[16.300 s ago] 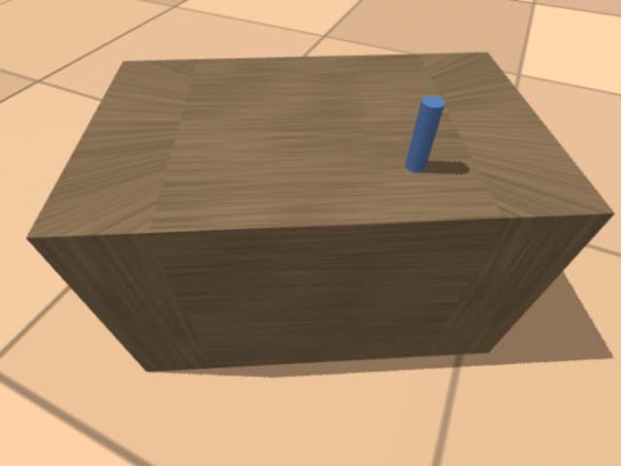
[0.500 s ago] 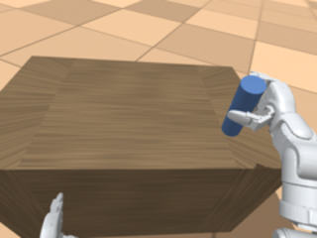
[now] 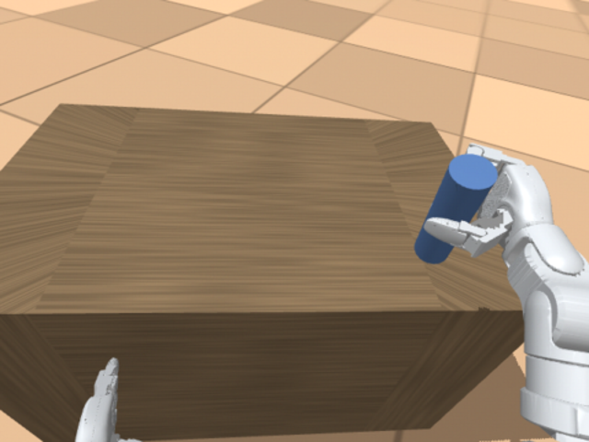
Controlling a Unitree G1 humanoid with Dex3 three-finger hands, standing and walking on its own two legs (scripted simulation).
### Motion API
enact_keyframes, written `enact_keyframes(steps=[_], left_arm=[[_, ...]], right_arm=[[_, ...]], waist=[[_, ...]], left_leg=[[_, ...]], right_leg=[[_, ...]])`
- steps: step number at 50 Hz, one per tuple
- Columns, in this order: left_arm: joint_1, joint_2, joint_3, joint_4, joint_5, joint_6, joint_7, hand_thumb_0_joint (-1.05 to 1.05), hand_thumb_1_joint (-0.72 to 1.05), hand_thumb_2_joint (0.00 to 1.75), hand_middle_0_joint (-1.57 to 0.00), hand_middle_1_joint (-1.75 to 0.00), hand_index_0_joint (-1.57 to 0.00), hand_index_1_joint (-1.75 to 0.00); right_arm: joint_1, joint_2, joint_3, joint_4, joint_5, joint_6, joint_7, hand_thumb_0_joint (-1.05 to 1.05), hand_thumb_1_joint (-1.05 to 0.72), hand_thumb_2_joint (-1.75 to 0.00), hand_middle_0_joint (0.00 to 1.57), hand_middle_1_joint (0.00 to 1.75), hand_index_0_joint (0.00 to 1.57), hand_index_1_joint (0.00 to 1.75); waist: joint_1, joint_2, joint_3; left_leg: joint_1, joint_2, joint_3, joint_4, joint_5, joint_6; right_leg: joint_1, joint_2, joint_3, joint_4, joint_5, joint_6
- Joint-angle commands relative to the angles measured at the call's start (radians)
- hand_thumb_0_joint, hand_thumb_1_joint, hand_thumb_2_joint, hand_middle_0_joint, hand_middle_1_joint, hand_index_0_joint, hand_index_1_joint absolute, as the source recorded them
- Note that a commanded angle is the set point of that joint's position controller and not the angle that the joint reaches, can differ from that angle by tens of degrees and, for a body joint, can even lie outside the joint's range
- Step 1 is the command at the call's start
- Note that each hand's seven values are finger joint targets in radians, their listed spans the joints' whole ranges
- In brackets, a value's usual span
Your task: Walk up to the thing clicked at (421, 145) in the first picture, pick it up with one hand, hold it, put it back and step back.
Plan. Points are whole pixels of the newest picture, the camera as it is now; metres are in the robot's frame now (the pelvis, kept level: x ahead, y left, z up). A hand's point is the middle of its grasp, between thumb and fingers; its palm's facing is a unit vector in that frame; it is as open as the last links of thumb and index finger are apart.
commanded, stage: hold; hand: right
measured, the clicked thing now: (448, 216) +0.31 -0.15 +0.21
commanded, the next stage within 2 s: crouch in 1.30 s
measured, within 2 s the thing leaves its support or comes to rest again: neither
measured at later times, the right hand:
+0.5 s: hand (453, 202) +0.33 -0.16 +0.22, palm faces +0.00 +1.00 -0.05, open 8.4 cm
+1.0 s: hand (453, 195) +0.33 -0.16 +0.23, palm faces +0.00 +1.00 -0.06, open 8.4 cm
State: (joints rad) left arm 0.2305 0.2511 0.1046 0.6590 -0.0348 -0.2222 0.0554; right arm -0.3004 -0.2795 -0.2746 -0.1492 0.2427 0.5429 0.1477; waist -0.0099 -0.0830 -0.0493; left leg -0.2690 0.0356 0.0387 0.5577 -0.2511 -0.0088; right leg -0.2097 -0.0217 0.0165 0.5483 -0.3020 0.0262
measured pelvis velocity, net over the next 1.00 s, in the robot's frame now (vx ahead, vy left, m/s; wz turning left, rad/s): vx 0.00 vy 0.00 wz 0.00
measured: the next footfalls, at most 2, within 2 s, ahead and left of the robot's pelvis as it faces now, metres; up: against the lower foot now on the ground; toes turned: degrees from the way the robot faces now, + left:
none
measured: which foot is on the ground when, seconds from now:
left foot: down 0.00-1.00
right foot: down 0.00-1.00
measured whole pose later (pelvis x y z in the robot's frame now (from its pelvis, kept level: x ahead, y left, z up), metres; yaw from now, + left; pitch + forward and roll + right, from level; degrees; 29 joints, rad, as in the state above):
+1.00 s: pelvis +0.00 +0.00 +0.00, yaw +0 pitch -2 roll +0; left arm 0.23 0.25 0.10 0.67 -0.03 -0.23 0.06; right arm -0.32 -0.28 -0.26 -0.11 0.24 0.52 0.15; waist -0.01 -0.09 -0.05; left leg -0.26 0.03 0.04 0.56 -0.25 -0.01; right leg -0.21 -0.02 0.02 0.55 -0.30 0.03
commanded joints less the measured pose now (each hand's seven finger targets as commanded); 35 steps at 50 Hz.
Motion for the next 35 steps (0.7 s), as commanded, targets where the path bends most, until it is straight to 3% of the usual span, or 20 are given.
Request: enact_keyframes(steps=[1, 2, 4, 6, 9, 11, 13, 14, 15, 16, 19, 21, 23, 24, 25, 26, 27, 30, 32, 35], left_arm=[[-0.157, 0.121, 0.04, -0.165, -0.002, -0.061, 0.006, 0.0, -0.56, 0.05, -0.04, -0.04, -0.04, -0.04], [-0.153, 0.138, 0.057, -0.167, 0.0, -0.063, 0.008, 0.0, -0.56, 0.05, -0.04, -0.04, -0.04, -0.04], [-0.134, 0.113, 0.035, -0.131, -0.003, -0.061, 0.003, 0.0, -0.55, 0.05, -0.04, -0.04, -0.04, -0.04], [-0.153, 0.108, 0.027, -0.15, -0.002, -0.057, 0.006, 0.0, -0.56, 0.05, -0.04, -0.04, -0.04, -0.04], [-0.144, 0.13, 0.047, -0.149, 0.001, -0.058, 0.009, 0.0, -0.55, 0.05, -0.04, -0.04, -0.04, -0.04], [-0.138, 0.115, 0.032, -0.155, 0.0, -0.06, 0.007, 0.0, -0.55, 0.05, -0.04, -0.04, -0.04, -0.04], [-0.133, 0.117, 0.038, -0.142, -0.001, -0.06, 0.007, 0.0, -0.56, 0.05, -0.04, -0.04, -0.04, -0.04], [-0.138, 0.118, 0.034, -0.162, 0.001, -0.063, 0.007, 0.0, -0.55, 0.05, -0.04, -0.04, -0.04, -0.04], [-0.132, 0.13, 0.052, -0.152, -0.002, -0.061, 0.008, 0.0, -0.55, 0.05, -0.04, -0.04, -0.04, -0.04], [-0.138, 0.102, 0.022, -0.156, -0.002, -0.061, 0.003, 0.0, -0.56, 0.05, -0.04, -0.04, -0.04, -0.04], [-0.134, 0.136, 0.059, -0.161, -0.002, -0.055, 0.006, 0.0, -0.55, 0.05, -0.04, -0.04, -0.04, -0.04], [-0.136, 0.099, 0.018, -0.175, -0.002, -0.055, -0.001, 0.0, -0.55, 0.05, -0.04, -0.04, -0.04, -0.04], [-0.131, 0.104, 0.035, -0.149, -0.003, -0.051, 0.005, 0.0, -0.56, 0.05, -0.04, -0.04, -0.04, -0.04], [-0.154, 0.093, 0.015, -0.165, -0.002, -0.054, 0.002, 0.0, -0.56, 0.06, -0.04, -0.04, -0.04, -0.04], [-0.156, 0.12, 0.046, -0.16, -0.001, -0.056, 0.004, 0.0, -0.56, 0.05, -0.04, -0.04, -0.04, -0.04], [-0.153, 0.127, 0.047, -0.17, 0.003, -0.056, 0.005, 0.0, -0.56, 0.05, -0.04, -0.04, -0.04, -0.04], [-0.139, 0.106, 0.027, -0.169, 0.003, -0.056, 0.005, 0.0, -0.56, 0.05, -0.04, -0.04, -0.04, -0.04], [-0.137, 0.115, 0.043, -0.171, 0.001, -0.06, 0.007, 0.0, -0.55, 0.05, -0.04, -0.04, -0.04, -0.04], [-0.139, 0.125, 0.048, -0.162, 0.004, -0.059, 0.01, 0.0, -0.56, 0.05, -0.04, -0.04, -0.04, -0.04], [-0.125, 0.119, 0.047, -0.149, 0.003, -0.061, 0.011, 0.0, -0.56, 0.06, -0.04, -0.04, -0.04, -0.05]], right_arm=[[-0.447, -0.214, -0.08, -0.287, 0.022, -0.098, -0.005, 0.0, -0.13, -1.34, 1.32, 1.48, 1.37, 1.48], [-0.459, -0.218, -0.086, -0.271, 0.021, -0.095, -0.007, 0.0, -0.13, -1.33, 1.32, 1.48, 1.37, 1.48], [-0.426, -0.19, -0.067, -0.229, 0.022, -0.085, -0.004, 0.0, -0.15, -1.33, 1.33, 1.48, 1.37, 1.48], [-0.437, -0.211, -0.084, -0.228, 0.021, -0.084, -0.007, 0.0, -0.15, -1.32, 1.32, 1.47, 1.37, 1.47], [-0.457, -0.213, -0.09, -0.232, 0.026, -0.083, -0.004, 0.0, -0.15, -1.33, 1.33, 1.48, 1.37, 1.48], [-0.445, -0.195, -0.073, -0.217, 0.024, -0.085, 0.001, 0.0, -0.16, -1.32, 1.32, 1.47, 1.37, 1.47], [-0.445, -0.231, -0.104, -0.197, 0.021, -0.085, 0.001, 0.0, -0.13, -1.32, 1.32, 1.47, 1.36, 1.47], [-0.462, -0.217, -0.09, -0.217, 0.023, -0.089, 0.001, 0.0, -0.16, -1.31, 1.32, 1.46, 1.37, 1.46], [-0.437, -0.217, -0.099, -0.189, 0.023, -0.087, 0.004, 0.0, -0.16, -1.32, 1.34, 1.48, 1.38, 1.48], [-0.437, -0.195, -0.073, -0.221, 0.024, -0.09, 0.003, 0.0, -0.15, -1.33, 1.33, 1.48, 1.38, 1.48], [-0.417, -0.209, -0.095, -0.204, 0.023, -0.092, 0.003, 0.0, -0.15, -1.33, 1.34, 1.48, 1.38, 1.48], [-0.431, -0.192, -0.075, -0.25, 0.022, -0.098, 0.003, 0.0, -0.15, -1.34, 1.34, 1.49, 1.39, 1.49], [-0.409, -0.191, -0.079, -0.214, 0.019, -0.099, -0.003, 0.0, -0.13, -1.34, 1.33, 1.49, 1.38, 1.49], [-0.399, -0.167, -0.059, -0.199, 0.019, -0.1, -0.005, 0.0, -0.14, -1.33, 1.33, 1.48, 1.38, 1.48], [-0.416, -0.192, -0.076, -0.223, 0.016, -0.105, -0.009, 0.0, -0.14, -1.33, 1.33, 1.48, 1.38, 1.48], [-0.443, -0.217, -0.089, -0.261, 0.013, -0.113, -0.015, 0.0, -0.13, -1.33, 1.32, 1.48, 1.37, 1.48], [-0.427, -0.199, -0.072, -0.252, 0.01, -0.116, -0.013, 0.0, -0.13, -1.31, 1.32, 1.47, 1.36, 1.47], [-0.406, -0.19, -0.07, -0.256, 0.018, -0.124, -0.011, 0.0, -0.14, -1.33, 1.33, 1.48, 1.38, 1.48], [-0.419, -0.212, -0.085, -0.276, 0.017, -0.13, -0.015, 0.0, -0.14, -1.33, 1.33, 1.48, 1.37, 1.48], [-0.404, -0.191, -0.066, -0.258, 0.016, -0.125, -0.013, 0.0, -0.15, -1.33, 1.33, 1.48, 1.38, 1.48]], waist=[[0.001, 0.059, -0.208], [0.01, 0.065, -0.215], [0.006, 0.058, -0.181], [-0.003, 0.074, -0.189], [0.007, 0.081, -0.197], [0.007, 0.107, -0.18], [-0.001, 0.087, -0.185], [0.008, 0.097, -0.186], [0.004, 0.097, -0.191], [-0.002, 0.088, -0.185], [-0.002, 0.081, -0.225], [-0.011, 0.077, -0.226], [-0.003, 0.083, -0.208], [-0.008, 0.088, -0.189], [-0.004, 0.061, -0.199], [-0.003, 0.054, -0.208], [0.001, 0.067, -0.21], [0.007, 0.078, -0.187], [0.003, 0.078, -0.208], [0.011, 0.074, -0.199]], left_leg=[[0.064, -0.02, 0.027, -0.088, 0.136, -0.005], [0.062, -0.022, 0.027, -0.088, 0.14, -0.005], [0.054, -0.027, 0.033, -0.083, 0.137, -0.002], [0.059, -0.024, 0.033, -0.087, 0.142, -0.006], [0.059, -0.023, 0.03, -0.092, 0.131, -0.006], [0.055, -0.022, 0.029, -0.097, 0.109, -0.01], [0.056, -0.021, 0.028, -0.098, 0.095, -0.009], [0.054, -0.019, 0.026, -0.103, 0.089, -0.012], [0.057, -0.02, 0.027, -0.1, 0.1, -0.011], [0.06, -0.016, 0.023, -0.1, 0.102, -0.011], [0.077, -0.018, 0.026, -0.083, 0.182, -0.007], [0.085, -0.019, 0.029, -0.077, 0.198, -0.004], [0.073, -0.02, 0.027, -0.082, 0.179, -0.006], [0.068, -0.023, 0.028, -0.085, 0.163, -0.007], [0.065, -0.023, 0.027, -0.084, 0.149, -0.004], [0.062, -0.023, 0.027, -0.087, 0.13, -0.003], [0.065, -0.026, 0.03, -0.087, 0.128, -0.003], [0.057, -0.023, 0.028, -0.094, 0.111, -0.007], [0.062, -0.022, 0.023, -0.092, 0.124, -0.006], [0.058, -0.024, 0.029, -0.088, 0.14, -0.006]], right_leg=[[0.042, 0.032, -0.017, -0.069, 0.154, -0.036], [0.048, 0.03, -0.013, -0.071, 0.156, -0.036], [0.036, 0.026, -0.009, -0.076, 0.16, -0.031], [0.033, 0.03, -0.011, -0.069, 0.162, -0.035], [0.039, 0.03, -0.015, -0.071, 0.148, -0.036], [0.025, 0.033, -0.017, -0.074, 0.123, -0.039], [0.022, 0.033, -0.015, -0.078, 0.107, -0.039], [0.022, 0.037, -0.019, -0.076, 0.101, -0.042], [0.025, 0.035, -0.018, -0.076, 0.111, -0.041], [0.019, 0.039, -0.021, -0.074, 0.114, -0.041], [0.051, 0.032, -0.017, -0.061, 0.198, -0.035], [0.05, 0.029, -0.015, -0.06, 0.224, -0.032], [0.046, 0.028, -0.016, -0.063, 0.2, -0.034], [0.03, 0.029, -0.015, -0.069, 0.182, -0.034], [0.038, 0.028, -0.015, -0.074, 0.167, -0.032], [0.039, 0.029, -0.016, -0.076, 0.149, -0.033], [0.04, 0.026, -0.013, -0.077, 0.148, -0.035], [0.031, 0.03, -0.016, -0.077, 0.124, -0.038], [0.04, 0.031, -0.018, -0.074, 0.137, -0.038], [0.04, 0.03, -0.014, -0.071, 0.151, -0.036]])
